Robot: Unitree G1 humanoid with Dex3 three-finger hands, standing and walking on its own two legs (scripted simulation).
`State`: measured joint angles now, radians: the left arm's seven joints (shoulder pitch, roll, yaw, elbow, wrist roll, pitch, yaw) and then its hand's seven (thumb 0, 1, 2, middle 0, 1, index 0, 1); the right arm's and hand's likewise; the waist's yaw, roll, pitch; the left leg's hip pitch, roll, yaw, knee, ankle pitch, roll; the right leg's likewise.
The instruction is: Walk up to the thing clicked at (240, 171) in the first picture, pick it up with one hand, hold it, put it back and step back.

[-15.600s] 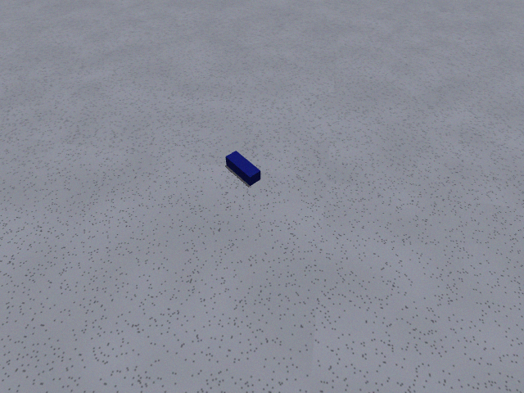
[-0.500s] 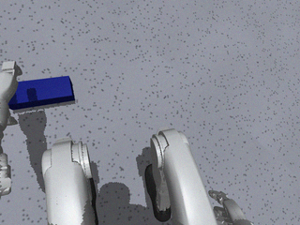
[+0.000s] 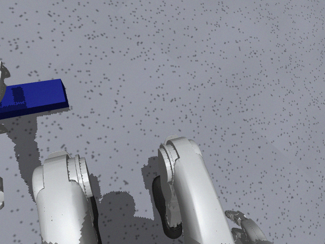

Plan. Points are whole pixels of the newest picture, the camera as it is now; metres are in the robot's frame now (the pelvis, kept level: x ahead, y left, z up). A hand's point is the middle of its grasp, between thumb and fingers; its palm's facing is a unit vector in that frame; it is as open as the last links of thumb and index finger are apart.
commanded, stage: rise first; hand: left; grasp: from above
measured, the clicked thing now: (28, 99) +0.49 +0.30 -0.30
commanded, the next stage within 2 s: approach in 1.38 s
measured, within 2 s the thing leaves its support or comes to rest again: neither
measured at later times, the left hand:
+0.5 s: hand out of the picture +0.44 +0.33 -0.19, palm faces -0.44 -0.10 -0.89, open 14.1 cm
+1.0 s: hand out of the picture +0.45 +0.34 -0.19, palm faces -0.44 -0.10 -0.89, open 14.1 cm
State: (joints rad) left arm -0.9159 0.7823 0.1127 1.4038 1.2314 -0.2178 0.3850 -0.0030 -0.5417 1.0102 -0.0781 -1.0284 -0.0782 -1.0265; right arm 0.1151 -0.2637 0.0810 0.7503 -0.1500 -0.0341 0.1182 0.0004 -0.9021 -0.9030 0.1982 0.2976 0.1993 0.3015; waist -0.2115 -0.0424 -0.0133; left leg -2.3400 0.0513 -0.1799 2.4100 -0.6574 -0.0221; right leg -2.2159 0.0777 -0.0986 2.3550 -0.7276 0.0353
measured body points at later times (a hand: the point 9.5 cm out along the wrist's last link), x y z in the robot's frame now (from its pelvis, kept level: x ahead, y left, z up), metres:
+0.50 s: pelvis +0.00 +0.00 -0.01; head +0.24 +0.10 +0.36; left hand +0.46 +0.34 -0.14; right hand +0.07 -0.27 -0.11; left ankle +0.08 +0.14 -0.29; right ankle +0.09 -0.12 -0.29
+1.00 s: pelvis +0.00 +0.00 -0.01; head +0.24 +0.09 +0.36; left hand +0.47 +0.34 -0.13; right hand +0.06 -0.26 -0.11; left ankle +0.08 +0.14 -0.29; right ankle +0.09 -0.12 -0.29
